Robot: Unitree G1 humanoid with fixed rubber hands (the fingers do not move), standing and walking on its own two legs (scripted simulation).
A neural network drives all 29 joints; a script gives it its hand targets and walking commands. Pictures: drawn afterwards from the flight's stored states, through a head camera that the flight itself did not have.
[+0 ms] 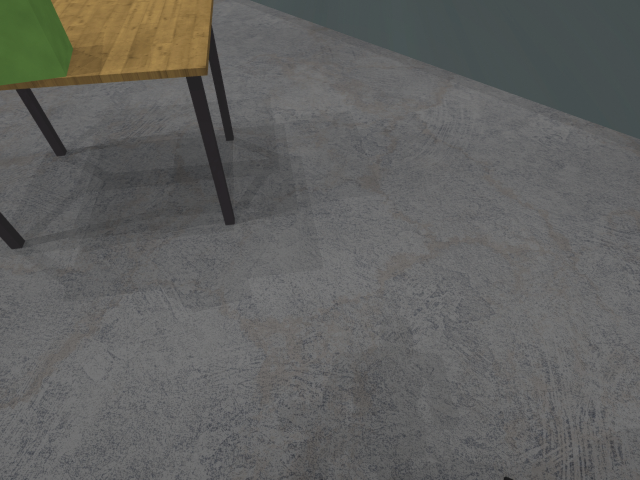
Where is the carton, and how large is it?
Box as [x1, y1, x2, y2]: [0, 0, 72, 84]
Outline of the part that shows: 0,0 0,84 65,76 72,47 50,0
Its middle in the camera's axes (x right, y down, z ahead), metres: -0.87 -0.60 +1.08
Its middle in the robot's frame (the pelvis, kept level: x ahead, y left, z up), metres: +1.21 +0.90 +0.07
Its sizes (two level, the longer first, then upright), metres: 0.210 0.200 0.250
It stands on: a table, 0.71 m high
